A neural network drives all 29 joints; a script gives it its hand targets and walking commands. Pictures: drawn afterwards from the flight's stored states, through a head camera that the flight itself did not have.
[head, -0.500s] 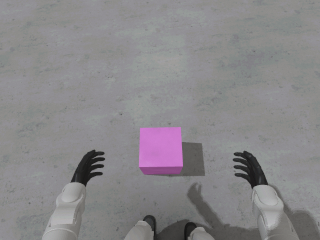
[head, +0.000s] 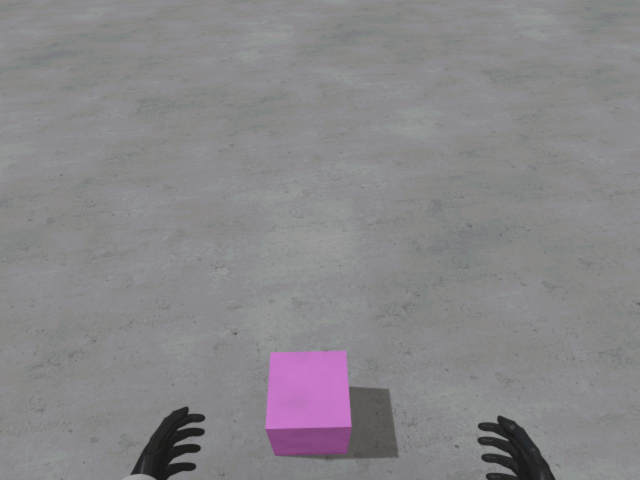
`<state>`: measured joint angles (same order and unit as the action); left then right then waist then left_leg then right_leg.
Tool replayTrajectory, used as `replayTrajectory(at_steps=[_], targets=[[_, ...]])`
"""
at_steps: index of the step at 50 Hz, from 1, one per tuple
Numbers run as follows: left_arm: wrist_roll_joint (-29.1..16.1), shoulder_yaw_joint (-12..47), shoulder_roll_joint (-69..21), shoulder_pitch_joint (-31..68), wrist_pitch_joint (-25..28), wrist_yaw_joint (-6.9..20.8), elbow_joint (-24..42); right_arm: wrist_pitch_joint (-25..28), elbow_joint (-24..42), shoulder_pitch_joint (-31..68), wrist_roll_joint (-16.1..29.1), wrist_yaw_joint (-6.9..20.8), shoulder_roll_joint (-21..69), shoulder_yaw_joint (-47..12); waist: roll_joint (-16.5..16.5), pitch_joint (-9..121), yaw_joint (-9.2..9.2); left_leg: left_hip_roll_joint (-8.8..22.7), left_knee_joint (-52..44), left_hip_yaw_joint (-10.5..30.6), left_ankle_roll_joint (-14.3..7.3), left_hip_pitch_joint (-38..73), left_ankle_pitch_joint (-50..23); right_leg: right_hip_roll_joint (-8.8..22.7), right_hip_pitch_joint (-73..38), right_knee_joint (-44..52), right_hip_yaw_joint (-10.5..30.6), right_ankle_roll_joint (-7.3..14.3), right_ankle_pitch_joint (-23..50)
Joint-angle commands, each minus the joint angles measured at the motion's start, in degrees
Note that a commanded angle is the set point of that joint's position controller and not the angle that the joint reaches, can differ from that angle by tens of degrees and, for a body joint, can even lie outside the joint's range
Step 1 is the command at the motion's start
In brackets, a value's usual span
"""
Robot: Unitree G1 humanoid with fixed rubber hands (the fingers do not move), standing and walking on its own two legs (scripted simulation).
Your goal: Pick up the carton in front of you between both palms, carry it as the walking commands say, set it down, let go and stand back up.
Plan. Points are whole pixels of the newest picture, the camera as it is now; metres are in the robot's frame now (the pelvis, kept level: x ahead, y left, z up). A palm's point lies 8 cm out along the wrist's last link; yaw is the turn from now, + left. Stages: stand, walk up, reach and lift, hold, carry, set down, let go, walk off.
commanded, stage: let go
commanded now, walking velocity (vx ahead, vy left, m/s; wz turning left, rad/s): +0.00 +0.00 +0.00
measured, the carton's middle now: (309, 404) +0.46 +0.07 -0.65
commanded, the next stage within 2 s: stand in 0.22 s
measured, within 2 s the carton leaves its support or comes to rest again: neither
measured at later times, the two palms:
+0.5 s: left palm out of the picture +0.15 +0.30 -0.09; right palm out of the picture +0.14 -0.28 -0.08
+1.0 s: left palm out of the picture +0.14 +0.31 -0.10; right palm out of the picture +0.12 -0.28 -0.09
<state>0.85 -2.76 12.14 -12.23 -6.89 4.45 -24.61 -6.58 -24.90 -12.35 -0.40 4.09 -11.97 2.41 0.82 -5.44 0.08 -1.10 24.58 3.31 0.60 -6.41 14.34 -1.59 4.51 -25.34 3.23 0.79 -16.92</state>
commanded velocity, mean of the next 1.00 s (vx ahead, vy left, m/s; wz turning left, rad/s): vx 0.00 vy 0.00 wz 0.00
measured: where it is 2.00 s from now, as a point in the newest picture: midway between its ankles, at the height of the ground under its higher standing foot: outside the picture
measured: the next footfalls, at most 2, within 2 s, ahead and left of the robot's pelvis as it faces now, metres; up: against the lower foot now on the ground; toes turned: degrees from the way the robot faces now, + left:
none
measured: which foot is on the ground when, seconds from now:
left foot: down 0.00-1.00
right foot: down 0.00-1.00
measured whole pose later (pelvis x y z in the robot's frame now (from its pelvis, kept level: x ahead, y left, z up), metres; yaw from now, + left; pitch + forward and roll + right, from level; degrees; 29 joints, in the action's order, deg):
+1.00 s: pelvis +0.01 +0.02 +0.00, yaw -1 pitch -1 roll +0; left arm 1.8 -1.6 20.2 -10.0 -0.2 -1.3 -46.3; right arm 0.2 -49.4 -8.7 -1.8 -1.2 -19.5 1.6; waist 1.0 -0.9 0.3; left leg -1.4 26.0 1.5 -0.8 -9.2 15.6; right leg -0.7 6.9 -25.1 4.0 -0.6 -17.0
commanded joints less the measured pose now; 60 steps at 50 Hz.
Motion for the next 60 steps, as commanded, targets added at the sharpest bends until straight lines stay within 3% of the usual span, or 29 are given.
replayTrajectory(at_steps=[1, 8, 9, 10, 11, 12, 13, 15, 17, 24, 39, 60], targets=[[0.3, -1.9, 5.6, 1.5, -0.3, -0.1, 5.3, -0.2, 5.6, 2.4, -0.1, 0.0, -5.0, 1.6, -0.4, 1.9, -0.33, -2.2, -2.0, -3.5, 0.5, 4.5, -10.1, -0.3, 4.2, 5.4, -2.1, -2.0, 11.0], [0.3, -1.7, 5.4, 1.7, -0.3, -0.2, 5.6, -0.5, 5.9, 2.5, -0.6, -0.2, -4.9, 1.7, -0.3, 3.3, -0.10, -2.0, -2.0, -3.0, 0.2, 5.7, -14.1, -0.8, 2.8, 4.4, -2.2, -2.1, 15.1], [1.9, -2.0, 7.5, 3.1, -3.3, -1.8, 9.3, 1.2, 1.9, -1.2, 0.5, -1.4, -4.7, 2.2, -1.4, 6.5, -0.04, -3.7, -0.1, -3.1, 1.1, 4.7, -13.6, -0.4, -0.2, 2.6, -2.3, -2.1, 19.6], [1.1, -1.2, 6.9, 2.1, -4.0, -2.5, 8.2, 1.7, 3.6, -0.1, 0.6, -1.9, -5.2, 1.7, -0.1, 6.2, 0.69, -3.5, 0.2, -3.0, 0.8, 4.3, -13.3, -0.5, 0.7, 2.0, -2.0, -2.2, 20.8], [0.7, -1.0, 6.6, 2.0, -4.2, -2.9, 8.4, 1.9, 3.7, 0.4, 0.8, -2.1, -5.2, 1.2, -0.2, 6.0, -0.03, -3.4, 0.3, -3.0, 0.7, 3.4, -13.3, -0.4, 1.1, 1.9, -2.1, -2.1, 20.5], [0.3, -2.8, 13.1, 2.9, -0.3, -5.0, 0.4, 3.1, -4.3, 3.7, -2.2, -4.1, -12.1, 2.7, 3.7, 3.2, -1.56, 2.3, 1.5, -1.0, 1.0, -4.4, -11.0, 2.9, 7.8, 1.5, -0.4, -2.9, 11.4], [1.0, -2.7, 12.9, 1.7, 1.6, -5.6, 0.0, 3.7, -4.5, 2.2, -2.3, -4.7, -12.4, 2.8, 3.3, 3.9, -0.67, 2.5, 1.6, -0.1, 0.6, -4.5, -8.0, 3.0, 7.4, 2.0, 0.9, -2.6, 7.5], [1.4, -2.1, 11.4, 2.5, 3.6, -5.5, -1.7, 4.7, -6.5, 2.9, -2.6, -4.8, -11.8, 2.1, 0.9, 4.1, -0.12, 2.9, 0.4, 0.9, 0.2, -5.9, -3.6, 3.3, 8.6, 2.5, 2.5, -1.7, 2.1], [1.4, -2.0, 11.5, 2.8, 4.7, -5.1, -3.7, 5.6, -8.3, 4.0, -2.3, -4.8, -12.1, 2.0, -0.8, 6.2, -0.51, 3.5, 0.2, 1.6, -0.3, -6.0, -5.2, 3.3, 7.2, 1.3, 2.3, -1.3, 5.2], [1.3, -1.8, 13.6, 2.4, 6.2, -5.4, -9.1, 6.6, -12.7, 4.2, -2.1, -5.1, -13.6, 2.0, -1.8, 9.6, -0.17, 4.6, 1.4, 2.0, -0.8, -3.2, -15.3, 4.1, 5.2, 0.1, 2.8, -1.2, 14.8], [1.1, -1.2, 15.6, 2.6, 7.2, -6.0, -15.7, 7.3, -18.5, 4.9, -1.6, -5.6, -16.1, 1.6, -1.0, 8.5, 0.09, 5.4, 0.2, 2.9, -1.4, -0.9, -19.0, 5.0, 3.8, 1.0, 3.5, -0.7, 18.2], [0.7, -0.2, 17.4, 4.0, 7.6, -5.8, -22.4, 7.5, -24.8, 6.2, -1.1, -5.3, -17.5, 0.7, -0.8, 6.0, 0.20, 6.1, -3.9, 3.8, -1.6, -0.4, -12.6, 6.2, 3.3, 5.3, 4.6, -0.3, 13.6]])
